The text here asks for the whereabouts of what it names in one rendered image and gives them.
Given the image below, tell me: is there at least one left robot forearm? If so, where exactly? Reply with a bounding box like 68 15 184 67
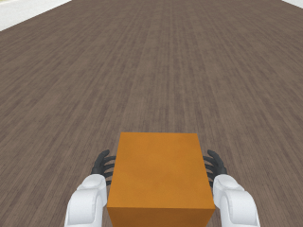
63 174 107 227

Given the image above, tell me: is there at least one right robot hand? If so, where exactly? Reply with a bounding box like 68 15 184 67
203 149 228 188

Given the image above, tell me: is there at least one left robot hand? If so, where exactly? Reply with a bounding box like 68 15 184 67
90 149 116 186

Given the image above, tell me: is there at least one carton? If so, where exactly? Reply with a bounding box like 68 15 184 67
106 131 216 227

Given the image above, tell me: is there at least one right robot forearm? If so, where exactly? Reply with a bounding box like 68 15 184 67
213 174 260 227

